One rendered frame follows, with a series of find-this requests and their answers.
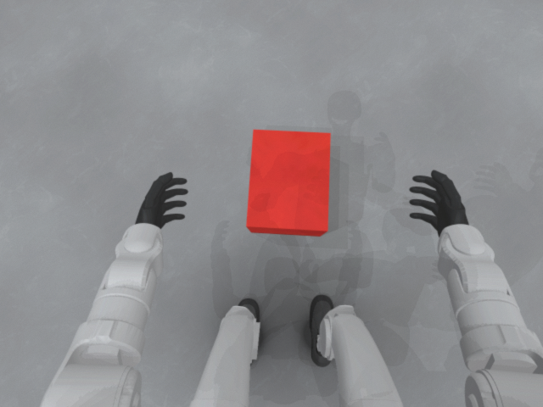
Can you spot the robot left forearm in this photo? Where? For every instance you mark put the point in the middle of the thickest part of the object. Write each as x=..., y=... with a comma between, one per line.
x=113, y=332

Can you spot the left robot hand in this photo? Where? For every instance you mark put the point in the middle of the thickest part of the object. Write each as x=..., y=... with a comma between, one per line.
x=154, y=205

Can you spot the left robot foot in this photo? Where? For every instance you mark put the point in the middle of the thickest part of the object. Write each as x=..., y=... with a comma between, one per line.
x=253, y=307

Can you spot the carton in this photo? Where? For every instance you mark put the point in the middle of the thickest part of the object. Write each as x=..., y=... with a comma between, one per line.
x=289, y=183

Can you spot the robot right thigh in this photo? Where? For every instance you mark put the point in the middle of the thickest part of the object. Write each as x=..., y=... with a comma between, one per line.
x=363, y=377

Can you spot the robot right forearm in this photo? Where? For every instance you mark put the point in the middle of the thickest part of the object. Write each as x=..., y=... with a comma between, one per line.
x=494, y=335

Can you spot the right robot upper arm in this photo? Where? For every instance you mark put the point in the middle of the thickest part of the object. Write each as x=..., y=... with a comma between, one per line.
x=491, y=388

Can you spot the left robot upper arm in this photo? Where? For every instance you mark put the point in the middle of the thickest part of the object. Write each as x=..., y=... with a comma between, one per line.
x=81, y=385

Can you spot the right robot hand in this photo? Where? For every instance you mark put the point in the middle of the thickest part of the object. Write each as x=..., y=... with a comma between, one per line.
x=448, y=208

